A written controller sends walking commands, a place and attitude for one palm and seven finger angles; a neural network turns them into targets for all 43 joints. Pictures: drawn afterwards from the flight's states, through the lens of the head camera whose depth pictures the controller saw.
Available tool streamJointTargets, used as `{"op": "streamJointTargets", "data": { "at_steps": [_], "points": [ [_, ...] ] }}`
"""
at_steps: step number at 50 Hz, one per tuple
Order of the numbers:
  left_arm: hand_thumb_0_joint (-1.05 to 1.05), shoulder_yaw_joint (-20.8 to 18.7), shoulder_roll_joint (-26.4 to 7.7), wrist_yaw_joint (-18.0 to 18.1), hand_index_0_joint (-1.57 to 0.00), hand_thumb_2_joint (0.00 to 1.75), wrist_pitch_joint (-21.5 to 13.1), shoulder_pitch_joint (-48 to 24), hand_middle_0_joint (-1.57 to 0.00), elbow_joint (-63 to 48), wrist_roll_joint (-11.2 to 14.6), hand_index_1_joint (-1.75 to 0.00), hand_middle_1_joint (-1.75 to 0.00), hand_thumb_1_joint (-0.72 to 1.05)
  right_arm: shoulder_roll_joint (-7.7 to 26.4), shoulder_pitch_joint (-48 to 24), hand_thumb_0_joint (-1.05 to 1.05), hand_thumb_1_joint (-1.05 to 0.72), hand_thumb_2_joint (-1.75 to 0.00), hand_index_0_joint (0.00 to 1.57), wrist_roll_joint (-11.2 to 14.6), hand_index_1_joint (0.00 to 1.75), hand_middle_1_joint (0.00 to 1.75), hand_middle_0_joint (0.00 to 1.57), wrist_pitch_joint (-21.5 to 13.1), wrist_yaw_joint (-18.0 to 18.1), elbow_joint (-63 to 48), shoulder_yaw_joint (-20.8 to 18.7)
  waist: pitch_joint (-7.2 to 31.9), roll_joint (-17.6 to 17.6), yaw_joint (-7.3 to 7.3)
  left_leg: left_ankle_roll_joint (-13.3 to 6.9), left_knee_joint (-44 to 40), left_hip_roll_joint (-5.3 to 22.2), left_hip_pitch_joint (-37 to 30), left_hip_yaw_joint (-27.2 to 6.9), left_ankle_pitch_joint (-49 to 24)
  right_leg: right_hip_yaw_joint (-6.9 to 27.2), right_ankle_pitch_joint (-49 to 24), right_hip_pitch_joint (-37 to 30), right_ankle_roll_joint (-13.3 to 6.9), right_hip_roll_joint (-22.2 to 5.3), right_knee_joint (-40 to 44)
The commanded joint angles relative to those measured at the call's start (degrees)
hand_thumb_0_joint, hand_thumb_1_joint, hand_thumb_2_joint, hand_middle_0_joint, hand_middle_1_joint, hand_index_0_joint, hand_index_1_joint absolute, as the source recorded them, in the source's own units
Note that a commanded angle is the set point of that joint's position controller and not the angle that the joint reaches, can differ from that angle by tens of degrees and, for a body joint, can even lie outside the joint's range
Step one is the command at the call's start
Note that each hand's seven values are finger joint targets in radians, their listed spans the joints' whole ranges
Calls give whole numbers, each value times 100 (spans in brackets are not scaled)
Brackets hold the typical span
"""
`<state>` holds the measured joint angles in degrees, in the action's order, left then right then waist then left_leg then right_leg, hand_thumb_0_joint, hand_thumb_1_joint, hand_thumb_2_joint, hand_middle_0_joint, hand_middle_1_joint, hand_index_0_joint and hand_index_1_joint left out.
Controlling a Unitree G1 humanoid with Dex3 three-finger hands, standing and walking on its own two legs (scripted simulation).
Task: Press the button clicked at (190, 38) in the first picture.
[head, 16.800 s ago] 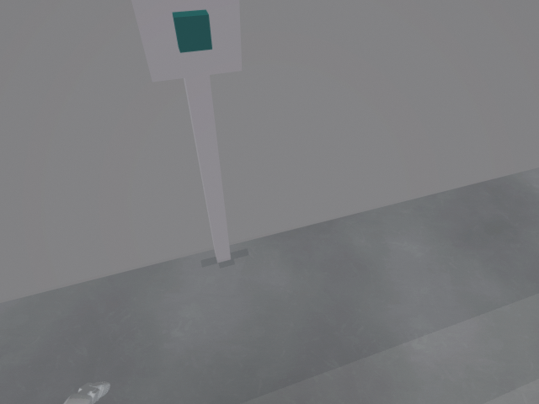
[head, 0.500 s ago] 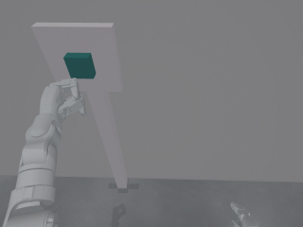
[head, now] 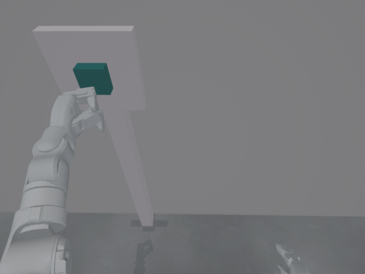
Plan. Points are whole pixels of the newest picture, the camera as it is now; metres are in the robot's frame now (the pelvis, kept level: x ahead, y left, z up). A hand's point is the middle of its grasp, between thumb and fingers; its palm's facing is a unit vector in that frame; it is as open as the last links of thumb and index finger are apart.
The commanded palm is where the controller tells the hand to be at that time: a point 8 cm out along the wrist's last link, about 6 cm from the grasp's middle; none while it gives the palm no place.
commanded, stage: aim a knuckle at the button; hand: left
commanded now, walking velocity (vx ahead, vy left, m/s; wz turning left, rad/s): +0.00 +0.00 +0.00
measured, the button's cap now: (94, 78) +0.49 +0.24 +0.20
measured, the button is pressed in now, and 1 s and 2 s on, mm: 0 0 12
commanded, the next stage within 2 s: press the button with the knuckle in 0.66 s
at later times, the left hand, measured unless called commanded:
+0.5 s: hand (98, 123) +0.37 +0.20 +0.17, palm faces +0.03 -1.00 -0.01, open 3.1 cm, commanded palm +0.34 +0.25 +0.17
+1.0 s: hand (95, 118) +0.38 +0.21 +0.17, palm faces +0.08 -1.00 -0.02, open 3.1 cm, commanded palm +0.36 +0.25 +0.17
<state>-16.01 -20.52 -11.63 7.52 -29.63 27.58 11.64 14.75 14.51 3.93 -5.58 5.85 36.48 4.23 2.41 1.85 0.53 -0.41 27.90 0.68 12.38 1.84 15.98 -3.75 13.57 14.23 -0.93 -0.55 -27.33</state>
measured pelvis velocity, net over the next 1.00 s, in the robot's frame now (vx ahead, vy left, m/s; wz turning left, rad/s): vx -0.01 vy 0.00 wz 0.01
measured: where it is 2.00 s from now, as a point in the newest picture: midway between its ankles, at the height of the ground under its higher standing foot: outside the picture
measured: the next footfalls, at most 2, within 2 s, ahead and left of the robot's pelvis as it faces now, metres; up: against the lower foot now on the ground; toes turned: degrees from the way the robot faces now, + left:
none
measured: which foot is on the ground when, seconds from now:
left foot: down 0.00-1.00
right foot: down 0.00-1.00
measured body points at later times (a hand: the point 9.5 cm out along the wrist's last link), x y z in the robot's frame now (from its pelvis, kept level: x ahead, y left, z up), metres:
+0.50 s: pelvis +0.00 +0.00 +0.00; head -0.01 -0.01 +0.45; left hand +0.36 +0.25 +0.17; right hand +0.17 -0.24 -0.08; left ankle -0.01 +0.11 -0.74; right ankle +0.01 -0.11 -0.74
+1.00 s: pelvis -0.01 +0.00 +0.00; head -0.02 -0.01 +0.45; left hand +0.37 +0.26 +0.18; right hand +0.14 -0.24 -0.09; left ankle -0.01 +0.11 -0.74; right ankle +0.01 -0.11 -0.74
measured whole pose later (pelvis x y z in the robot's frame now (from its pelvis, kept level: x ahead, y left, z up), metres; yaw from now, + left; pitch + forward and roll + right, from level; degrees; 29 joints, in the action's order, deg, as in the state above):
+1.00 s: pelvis -0.01 +0.00 +0.00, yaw +0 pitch +0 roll +0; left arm -15.8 -21.1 -10.5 8.6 -30.5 28.2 10.8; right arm 14.9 13.8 3.7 -4.8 6.2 36.6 4.3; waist 1.7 1.3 0.7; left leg -0.3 28.5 0.7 13.0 1.3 15.6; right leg -4.2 13.0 14.4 -1.1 -0.5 -27.4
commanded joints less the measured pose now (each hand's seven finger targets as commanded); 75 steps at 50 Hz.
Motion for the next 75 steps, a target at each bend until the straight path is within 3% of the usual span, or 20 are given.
{"op": "streamJointTargets", "data": {
  "at_steps": [1, 6, 10, 13, 17, 20, 24, 25, 30, 32, 34, 38, 42, 44, 49, 55, 61, 67, 70, 75],
  "points": [
    [0, -293, -1023, -52, -130, 90, -230, -1859, -130, -1148, 168, -150, -150, 90, 735, -521, 0, -90, -90, 20, 29, 30, 30, 20, -272, 18, -933, -351, 1327, -291, -72, -138, -295, -50, -280, -193, -1374, 133, -1457, -564, -67, 34, 228],
    [0, -735, -1496, 103, -130, 90, -569, -1973, -130, -2082, 140, -150, -150, 90, 687, -577, 0, -90, -90, 20, -33, 30, 30, 20, -289, -21, -1011, -371, 1758, -68, -179, -136, -244, -43, -500, -152, -1830, 210, -1923, -896, -75, 40, 132],
    [0, -568, -1319, 106, -130, 90, -588, -1865, -130, -2255, 106, -150, -150, 90, 657, -620, 0, -90, -90, 20, -31, 30, 30, 20, -297, -14, -980, -352, 1551, 175, -130, -130, -267, -45, -521, -111, -1817, 199, -1914, -845, -81, 54, 162],
    [0, -448, -1189, 33, -130, 90, -314, -1715, -130, -1846, 122, -150, -150, 90, 684, -616, 0, -90, -90, 20, 16, 30, 30, 20, -268, 27, -921, -353, 1106, 93, -49, -130, -336, -43, -393, -141, -1461, 158, -1565, -584, -71, 64, 275],
    [0, -189, -915, -135, -130, 90, -38, -1693, -130, -1629, 206, -150, -150, 90, 722, -583, 0, -90, -90, 20, 41, 30, 30, 20, -236, 64, -918, -360, 1077, -109, 36, -150, -284, -55, -401, -168, -1359, 123, -1472, -437, -54, 65, 292],
    [0, 22, -694, -128, -130, 90, -101, -1892, -130, -2025, 227, -150, -150, 90, 671, -659, 0, -90, -90, 20, 35, 30, 30, 20, -260, 48, -987, -354, 1308, 78, 35, -143, -205, -62, -609, -195, -1544, 124, -1547, -414, -75, 73, 237],
    [0, -232, -915, 60, -130, 90, -338, -1957, -130, -2415, 219, -150, -150, 90, 638, -722, 0, -90, -90, 20, -25, 30, 30, 20, -301, 20, -1004, -342, 1600, 8, -80, -117, -229, -70, -689, -242, -1692, 127, -1660, -617, -83, 68, 177],
    [0, -474, -1184, 127, -130, 90, -373, -1850, -130, -2415, 202, -150, -150, 90, 645, -741, 0, -90, -90, 20, -26, 30, 30, 20, -285, 14, -976, -347, 1617, -13, -141, -117, -209, -65, -651, -220, -1711, 151, -1671, -694, -88, 71, 179],
    [0, -571, -1250, 233, -130, 90, -112, -1567, -130, -1642, 80, -150, -150, 90, 658, -736, 0, -90, -90, 20, -26, 30, 30, 20, -148, 26, -907, -306, 1040, -233, -131, -123, -337, -65, -239, -180, -1312, 141, -1366, -593, -61, 51, 281],
    [0, -342, -1054, 184, -130, 90, -11, -1643, -130, -1675, 51, -150, -150, 90, 648, -770, 0, -90, -90, 20, 3, 30, 30, 20, -113, 30, -978, -297, 956, -62, -89, -124, -355, -71, -238, -167, -1264, 146, -1311, -527, -62, 33, 297],
    [0, -182, -955, 117, -130, 90, -38, -1851, -130, -1886, 46, -150, -150, 90, 638, -772, 0, -90, -90, 20, 11, 30, 30, 20, -128, 34, -1020, -300, 1146, 200, -42, -116, -313, -71, -394, -170, -1345, 161, -1369, -517, -80, 35, 281],
    [0, -210, -950, 23, -130, 90, -299, -2038, -130, -2281, 196, -150, -150, 90, 638, -765, 0, -90, -90, 20, -14, 30, 30, 20, -226, 46, -1038, -323, 1557, -3, -34, -129, -259, -61, -644, -229, -1507, 155, -1527, -647, -87, 73, 244],
    [0, -408, -1203, 35, -130, 90, -286, -2153, -130, -1554, 208, -150, -150, 90, 697, -680, 0, -90, -90, 20, -5, 30, 30, 20, -219, 106, -854, -299, 1098, -355, 34, -147, -325, -65, -285, -222, -958, 178, -1012, -431, -35, 60, 372],
    [0, -275, -1194, 78, -130, 90, -238, -2535, -130, -1272, 118, -150, -150, 90, 723, -648, 0, -90, -90, 20, 2, 30, 30, 20, -206, 122, -775, -289, 832, -192, 131, -143, -364, -69, -176, -244, -730, 175, -690, -203, -33, 39, 437],
    [0, -156, -1200, 95, -130, 90, -395, -2942, -130, -1295, 3, -150, -150, 90, 695, -571, 0, -90, -90, 20, -10, 30, 30, 20, -236, 95, -814, -306, 1401, 423, 99, -122, -271, -94, -428, -229, -1099, 219, -1030, -376, -96, 14, 340],
    [0, -491, -1511, 0, -130, 90, -585, -2920, -130, -331, 111, -150, -150, 90, 804, -341, 0, -90, -90, 20, -22, 30, 30, 20, -247, 95, -689, -337, 1294, -313, 105, -145, -262, -64, -118, -242, -896, 212, -924, -355, -54, 52, 328],
    [0, -617, -1868, 67, -130, 90, -741, -3376, -130, 5, -106, -150, -150, 90, 840, -137, 0, -90, -90, 20, -33, 30, 30, 20, -202, 35, -689, -377, 1388, 36, 130, -160, -200, -63, 46, -168, -935, 295, -1017, -360, -44, 3, 266],
    [0, -375, -1555, -108, -130, 90, -1132, -3745, -130, -360, -7, -150, -150, 90, 823, 46, 0, -90, -90, 20, -47, 30, 30, 20, -263, 21, -700, -437, 2052, 239, 187, -148, -84, -33, -471, -188, -1552, 252, -1626, -478, -85, 87, 116],
    [0, -615, -1721, -128, -130, 90, -1040, -3419, -130, 160, 56, -150, -150, 90, 884, 166, 0, -90, -90, 20, -47, 30, 30, 20, -233, 17, -604, -442, 1745, -222, 163, -158, -112, -19, -205, -197, -1494, 207, -1623, -466, -70, 107, 145],
    [0, -514, -1700, -33, -130, 90, -815, -3536, -130, 501, -142, -150, -150, 90, 905, 214, 0, -90, -90, 20, -42, 30, 30, 20, -150, -44, -610, -444, 1285, 30, 209, -159, -126, -33, 38, -170, -1330, 196, -1425, -174, -74, 71, 155]
  ]
}}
